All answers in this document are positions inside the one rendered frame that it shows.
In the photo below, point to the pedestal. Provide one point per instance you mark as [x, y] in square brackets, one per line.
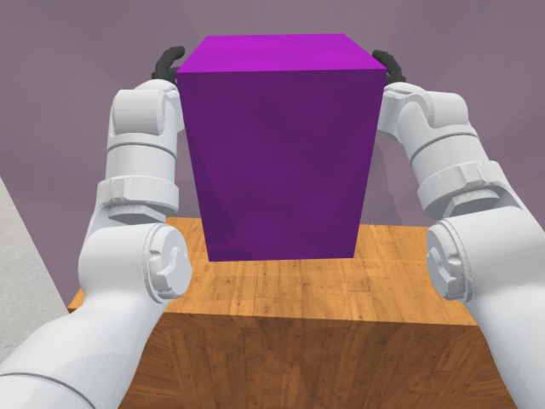
[368, 332]

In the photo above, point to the robot right forearm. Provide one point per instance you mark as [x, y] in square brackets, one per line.
[454, 173]

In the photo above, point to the robot left hand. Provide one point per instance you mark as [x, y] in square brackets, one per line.
[163, 70]

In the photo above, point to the robot right upper arm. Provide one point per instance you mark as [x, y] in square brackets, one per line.
[493, 261]

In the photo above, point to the carton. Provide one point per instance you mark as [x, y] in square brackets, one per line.
[281, 130]

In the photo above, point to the robot right hand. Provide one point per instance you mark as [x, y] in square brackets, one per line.
[393, 68]

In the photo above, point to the robot left forearm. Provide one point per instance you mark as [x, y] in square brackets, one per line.
[141, 152]

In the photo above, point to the robot left upper arm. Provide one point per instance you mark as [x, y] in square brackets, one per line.
[87, 359]

